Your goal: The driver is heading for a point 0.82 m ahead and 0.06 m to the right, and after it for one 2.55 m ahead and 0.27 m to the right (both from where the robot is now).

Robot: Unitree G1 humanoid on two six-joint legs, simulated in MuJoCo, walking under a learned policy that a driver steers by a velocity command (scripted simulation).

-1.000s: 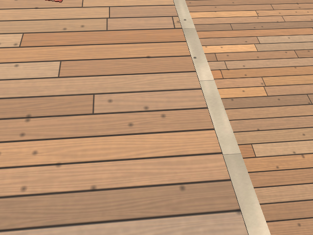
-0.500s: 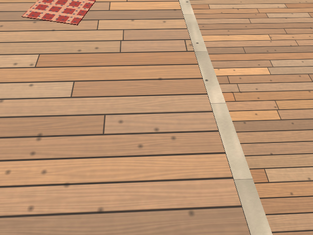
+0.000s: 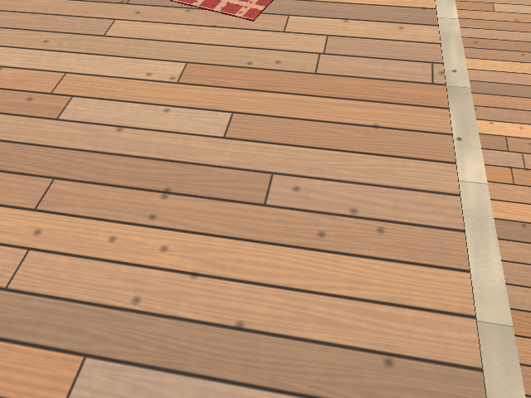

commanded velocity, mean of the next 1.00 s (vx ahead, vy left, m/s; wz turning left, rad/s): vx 0.36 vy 0.00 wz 0.06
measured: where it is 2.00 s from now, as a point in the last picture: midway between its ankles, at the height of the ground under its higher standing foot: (279, 265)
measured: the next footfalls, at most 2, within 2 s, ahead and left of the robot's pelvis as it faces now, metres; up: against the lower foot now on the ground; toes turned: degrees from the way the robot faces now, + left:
left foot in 0.36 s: +0.07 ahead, +0.12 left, +0.00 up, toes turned +3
right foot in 0.80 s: +0.41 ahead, -0.07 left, +0.00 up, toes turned -3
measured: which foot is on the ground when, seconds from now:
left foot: up 0.00-0.34, down 0.36-0.82, up 0.84-1.00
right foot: down 0.00-0.36, up 0.38-0.78, down 0.80-1.00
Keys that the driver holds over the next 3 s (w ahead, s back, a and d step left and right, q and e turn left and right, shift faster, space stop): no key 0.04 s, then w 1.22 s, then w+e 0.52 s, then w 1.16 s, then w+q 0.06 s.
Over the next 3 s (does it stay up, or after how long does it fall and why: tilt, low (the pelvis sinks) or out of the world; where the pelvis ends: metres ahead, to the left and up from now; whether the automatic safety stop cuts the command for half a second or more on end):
stays up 1.43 -0.19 -0.01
